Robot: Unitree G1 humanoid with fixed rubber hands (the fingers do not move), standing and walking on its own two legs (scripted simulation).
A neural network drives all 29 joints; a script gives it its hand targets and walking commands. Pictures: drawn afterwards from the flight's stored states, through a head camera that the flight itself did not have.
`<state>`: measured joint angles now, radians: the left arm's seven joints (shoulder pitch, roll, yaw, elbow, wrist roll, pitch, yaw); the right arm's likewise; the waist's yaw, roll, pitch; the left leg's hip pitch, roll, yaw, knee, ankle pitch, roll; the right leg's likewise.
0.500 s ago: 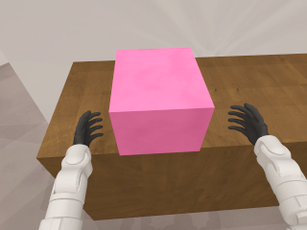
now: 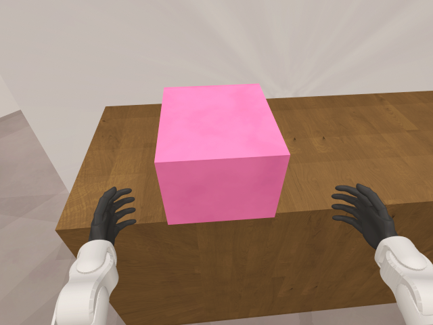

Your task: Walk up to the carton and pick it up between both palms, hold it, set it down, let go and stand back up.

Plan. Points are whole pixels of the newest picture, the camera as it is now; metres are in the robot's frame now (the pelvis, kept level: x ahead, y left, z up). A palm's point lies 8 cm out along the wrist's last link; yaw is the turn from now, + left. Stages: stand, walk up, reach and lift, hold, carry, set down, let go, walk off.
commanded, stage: set down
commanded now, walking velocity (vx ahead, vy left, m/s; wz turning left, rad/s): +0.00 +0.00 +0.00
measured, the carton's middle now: (216, 149) +0.52 +0.01 +0.06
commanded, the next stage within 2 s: none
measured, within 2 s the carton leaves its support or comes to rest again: neither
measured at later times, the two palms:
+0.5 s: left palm (95, 270) +0.22 +0.22 +0.06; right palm (376, 260) +0.23 -0.24 +0.06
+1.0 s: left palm (98, 286) +0.22 +0.23 +0.00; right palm (369, 278) +0.21 -0.24 +0.03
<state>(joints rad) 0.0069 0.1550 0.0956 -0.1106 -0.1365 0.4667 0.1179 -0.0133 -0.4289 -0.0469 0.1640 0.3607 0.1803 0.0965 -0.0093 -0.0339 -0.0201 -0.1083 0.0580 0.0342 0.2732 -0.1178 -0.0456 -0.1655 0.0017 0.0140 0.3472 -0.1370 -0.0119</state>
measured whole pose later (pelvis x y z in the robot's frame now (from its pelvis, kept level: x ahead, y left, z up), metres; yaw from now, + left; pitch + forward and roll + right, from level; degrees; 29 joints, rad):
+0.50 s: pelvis +0.02 +0.00 +0.00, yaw +0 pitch -3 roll +0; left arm 0.31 0.16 0.06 -0.27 -0.15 0.38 0.12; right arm 0.27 -0.37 -0.09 -0.08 0.31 0.19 0.09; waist 0.00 -0.01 0.02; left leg -0.07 0.06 0.04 0.26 -0.14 -0.05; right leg -0.12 0.01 0.02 0.31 -0.14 -0.01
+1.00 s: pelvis +0.04 +0.02 +0.00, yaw -1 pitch -2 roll +0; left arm 0.42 0.16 0.01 -0.09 -0.06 0.22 0.10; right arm 0.39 -0.36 -0.08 0.05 0.24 0.04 0.12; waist 0.00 -0.03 0.03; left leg -0.06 0.06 0.06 0.28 -0.19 -0.04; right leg -0.08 0.00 0.04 0.26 -0.15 0.01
